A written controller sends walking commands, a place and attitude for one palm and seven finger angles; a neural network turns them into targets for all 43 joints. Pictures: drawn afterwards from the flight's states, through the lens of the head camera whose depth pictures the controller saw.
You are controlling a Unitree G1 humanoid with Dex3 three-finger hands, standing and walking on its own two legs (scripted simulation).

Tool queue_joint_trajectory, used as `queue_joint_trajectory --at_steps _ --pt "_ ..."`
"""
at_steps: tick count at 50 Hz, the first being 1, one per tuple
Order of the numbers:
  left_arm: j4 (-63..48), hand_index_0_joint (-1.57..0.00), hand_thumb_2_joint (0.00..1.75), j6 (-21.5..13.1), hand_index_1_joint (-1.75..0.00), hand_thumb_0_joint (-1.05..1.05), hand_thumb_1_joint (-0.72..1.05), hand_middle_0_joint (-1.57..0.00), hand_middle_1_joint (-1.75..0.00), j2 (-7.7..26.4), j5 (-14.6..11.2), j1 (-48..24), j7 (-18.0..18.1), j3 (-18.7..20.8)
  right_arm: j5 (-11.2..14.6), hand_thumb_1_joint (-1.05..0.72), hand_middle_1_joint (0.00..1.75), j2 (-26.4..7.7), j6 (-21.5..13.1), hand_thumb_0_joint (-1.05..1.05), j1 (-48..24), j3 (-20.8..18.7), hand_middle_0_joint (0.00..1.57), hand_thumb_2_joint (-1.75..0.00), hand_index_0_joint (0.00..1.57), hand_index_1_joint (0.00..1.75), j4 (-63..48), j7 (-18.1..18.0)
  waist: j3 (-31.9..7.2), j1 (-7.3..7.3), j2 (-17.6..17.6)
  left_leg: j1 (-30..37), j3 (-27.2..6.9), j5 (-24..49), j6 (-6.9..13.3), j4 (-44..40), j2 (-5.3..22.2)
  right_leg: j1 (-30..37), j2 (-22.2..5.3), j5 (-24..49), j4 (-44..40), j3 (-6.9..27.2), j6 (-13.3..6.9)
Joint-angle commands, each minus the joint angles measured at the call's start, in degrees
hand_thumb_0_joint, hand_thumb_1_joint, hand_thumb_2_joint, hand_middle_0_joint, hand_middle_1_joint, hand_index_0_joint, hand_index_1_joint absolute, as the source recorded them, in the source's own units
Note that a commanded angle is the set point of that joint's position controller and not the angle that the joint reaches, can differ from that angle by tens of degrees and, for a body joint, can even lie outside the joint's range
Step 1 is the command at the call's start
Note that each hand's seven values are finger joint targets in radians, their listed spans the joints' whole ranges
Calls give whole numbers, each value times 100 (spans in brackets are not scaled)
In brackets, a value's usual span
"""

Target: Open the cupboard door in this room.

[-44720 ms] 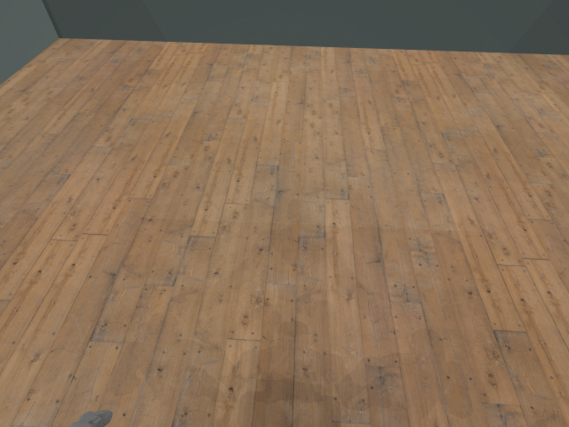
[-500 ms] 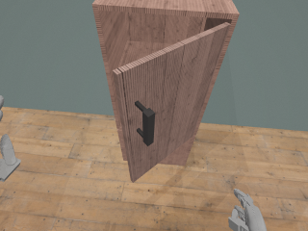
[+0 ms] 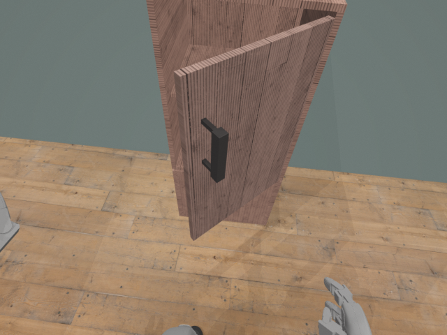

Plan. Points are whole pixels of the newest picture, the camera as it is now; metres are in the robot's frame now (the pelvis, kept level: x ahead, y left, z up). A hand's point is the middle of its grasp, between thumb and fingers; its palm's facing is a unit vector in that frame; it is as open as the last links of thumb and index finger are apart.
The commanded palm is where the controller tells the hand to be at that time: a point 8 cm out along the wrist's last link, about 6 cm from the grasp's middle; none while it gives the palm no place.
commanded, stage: step back with the hand held close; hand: left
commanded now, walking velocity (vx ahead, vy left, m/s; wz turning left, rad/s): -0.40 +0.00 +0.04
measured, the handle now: (212, 150) +0.44 +0.07 +0.07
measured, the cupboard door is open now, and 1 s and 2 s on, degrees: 45 45 45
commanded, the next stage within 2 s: stop stepping back and stand still in 0.32 s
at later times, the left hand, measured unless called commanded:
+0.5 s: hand out of the picture +0.06 +0.26 +0.18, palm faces +0.34 -0.82 -0.47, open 7.4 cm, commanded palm +0.00 +0.30 +0.19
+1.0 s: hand out of the picture -0.04 +0.27 +0.18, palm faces +0.47 -0.78 -0.42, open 7.4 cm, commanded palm -0.11 +0.30 +0.19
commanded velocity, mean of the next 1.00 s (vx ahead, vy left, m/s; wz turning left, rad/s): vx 0.00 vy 0.00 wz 0.02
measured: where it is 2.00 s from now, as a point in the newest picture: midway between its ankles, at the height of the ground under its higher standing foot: outside the picture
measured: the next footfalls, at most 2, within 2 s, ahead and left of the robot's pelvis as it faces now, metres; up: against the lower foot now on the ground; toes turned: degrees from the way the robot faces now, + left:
left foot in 0.22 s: +0.01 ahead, +0.08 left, +0.00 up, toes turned -1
right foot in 0.62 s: -0.24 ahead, -0.10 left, +0.00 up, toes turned +0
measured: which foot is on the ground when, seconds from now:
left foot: down 0.00-0.06, up 0.08-0.20, down 0.22-0.60, up 0.62-0.86, down 0.88-1.00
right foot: down 0.00-0.26, up 0.28-0.60, down 0.62-0.88, up 0.90-1.00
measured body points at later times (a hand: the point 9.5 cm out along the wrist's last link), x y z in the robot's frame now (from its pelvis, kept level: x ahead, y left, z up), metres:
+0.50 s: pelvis -0.14 +0.00 +0.02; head -0.11 +0.04 +0.47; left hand +0.03 +0.30 +0.20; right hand +0.04 -0.22 -0.04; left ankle -0.03 +0.08 -0.73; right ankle -0.22 -0.13 -0.66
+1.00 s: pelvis -0.24 +0.00 +0.01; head -0.26 +0.02 +0.46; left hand -0.07 +0.31 +0.20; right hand -0.10 -0.24 -0.07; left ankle -0.24 +0.12 -0.73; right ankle -0.26 -0.10 -0.70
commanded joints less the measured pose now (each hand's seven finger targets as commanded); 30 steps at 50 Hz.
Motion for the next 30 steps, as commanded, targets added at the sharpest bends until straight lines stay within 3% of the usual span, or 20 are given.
queue_joint_trajectory --at_steps 1,2,3,4,6,8,10,11,12,13,14,16,17,21,23,24,27,28,29,30 --pt "-1317 -20 90 -400 -30 0 90 -20 -30 1154 -71 -459 -46 392 109 -90 30 -841 -175 0 -574 -347 20 -90 20 30 -759 -99 -1451 -143 1 2090 -335 1239 -127 -79 427 -329 -829 3504 -771 579 29" --pt "-1237 -20 90 -330 -30 0 90 -20 -30 1251 -109 -302 -35 498 182 -90 30 -834 -143 0 -592 -378 20 -90 20 30 -833 -113 -1621 -145 -541 2112 -156 804 -158 334 223 -335 -1053 4256 -773 629 171" --pt "-1204 -20 90 -314 -30 0 90 -20 -30 1381 -121 -76 -37 662 223 -90 30 -819 -108 0 -671 -369 20 -90 20 30 -926 -128 -1550 -95 -734 1800 -92 -196 -171 746 22 -382 -1296 4595 -856 744 155" --pt "-1201 -20 90 -297 -30 0 90 -20 -30 1498 -138 161 -32 760 233 -90 30 -802 -73 0 -767 -331 20 -90 20 30 -980 -147 -1290 -56 -677 1239 -260 -1037 -215 1191 -137 -397 -1590 4649 -913 980 -84" --pt "-1216 -20 90 -191 -30 0 90 -20 -30 1495 -84 217 -64 800 173 -90 30 -678 57 0 -837 -236 20 -90 20 30 -1035 -165 -854 -91 -606 244 -503 -1644 -282 1497 -136 -6 -1831 5336 -742 1203 -542" --pt "-1061 -20 90 -143 -30 0 90 -20 -30 1418 -26 147 -50 782 131 -90 30 -665 154 0 -801 -151 20 -90 20 30 -991 -238 -608 -159 -435 83 -509 -1507 -287 771 -38 305 -1669 5820 -538 1042 -528" --pt "-1066 -20 90 -164 -30 0 90 -20 -30 1370 -36 39 -56 690 138 -90 30 -787 198 0 -722 -193 20 -90 20 30 -933 -331 -677 -219 82 616 -507 483 -278 -535 61 545 -1091 5681 -132 643 -184" --pt "-1131 -20 90 -204 -30 0 90 -20 -30 1389 -52 27 -60 674 190 -90 30 -922 214 0 -619 -284 20 -90 20 30 -955 -335 -988 -199 446 1229 -647 2462 -199 -920 325 534 -629 5020 38 321 100" --pt "-1130 -20 90 -201 -30 0 90 -20 -30 1406 -72 157 -61 701 183 -90 30 -953 228 0 -549 -373 20 -90 20 30 -972 -300 -1420 -154 861 2131 -1091 4398 -8 -704 826 -23 -267 3053 346 67 252" --pt "-1474 -20 90 -212 -30 0 90 -20 -30 1377 -148 264 -123 585 96 -90 30 -926 165 0 -562 -381 20 -90 20 30 -1073 -223 -1723 -119 1709 2538 -1589 5527 99 -924 1317 -467 -66 464 987 58 180" --pt "-1553 -20 90 -221 -30 0 90 -20 -30 1285 -86 407 -215 483 -18 -90 30 -961 36 0 -691 -401 20 -90 20 30 -1049 -162 -1655 -9 1981 1971 -1810 4706 159 -1231 1549 -378 46 -873 2052 232 110" --pt "-1674 -20 90 -207 -30 0 90 -20 -30 1101 -158 486 -136 398 72 -90 30 -906 -139 0 -338 -442 20 -90 20 30 -939 -76 -1439 -71 924 2401 -1593 4073 507 -1147 1582 -1090 9 -772 2331 293 125" --pt "-1616 -20 90 -120 -30 0 90 -20 -30 1054 -146 546 -93 372 103 -90 30 -925 -179 0 -361 -454 20 -90 20 30 -872 -61 -1422 -99 751 2526 -1465 3832 549 -1156 1510 -1238 -2 -607 2422 218 183" --pt "-1609 -20 90 81 -30 0 90 -20 -30 1114 -169 289 -8 384 60 -90 30 -920 -291 0 -587 -371 20 -90 20 30 -774 -120 -1034 -151 1050 1583 -1357 1081 504 -1895 1327 -892 16 -568 2668 23 247" --pt "-1616 -20 90 138 -30 0 90 -20 -30 1219 -177 342 75 524 74 -90 30 -864 -305 0 -568 -299 20 -90 20 30 -814 -163 -959 -168 1171 1229 -1334 -1579 377 -2415 1147 -443 37 -633 2054 -175 183" --pt "-1718 -20 90 152 -30 0 90 -20 -30 1377 -168 299 108 658 44 -90 30 -881 -307 0 -585 -290 20 -90 20 30 -869 -201 -925 -153 1405 1020 -1279 -2411 237 -2696 957 -110 156 -680 1651 -388 126" --pt "-1667 -20 90 202 -30 0 90 -20 -30 1230 -163 370 138 508 -14 -90 30 -825 -277 0 -561 -240 20 -90 20 30 -887 -203 -908 -145 1917 612 -826 -2941 -313 -2724 462 1031 411 -1106 -224 -869 -109" --pt "-1635 -20 90 213 -30 0 90 -20 -30 1239 -152 423 107 481 -13 -90 30 -776 -234 0 -545 -223 20 -90 20 30 -883 -178 -804 -142 1562 632 -507 -2623 -515 -2120 120 1104 274 -799 -1254 -786 -205" --pt "-1633 -20 90 190 -30 0 90 -20 -30 1524 -131 561 83 707 -13 -90 30 -727 -169 0 -477 -217 20 -90 20 30 -818 -146 -910 -197 652 1331 -64 -1856 -522 -637 -256 268 -497 -243 -2044 -181 -413" --pt "-1643 -20 90 117 -30 0 90 -20 -30 1535 -168 520 62 696 -49 -90 30 -692 -61 0 -506 -184 20 -90 20 30 -778 -124 -727 -176 -514 1672 -329 -1146 -440 1320 -341 -1114 -1628 -373 -2522 1206 -763"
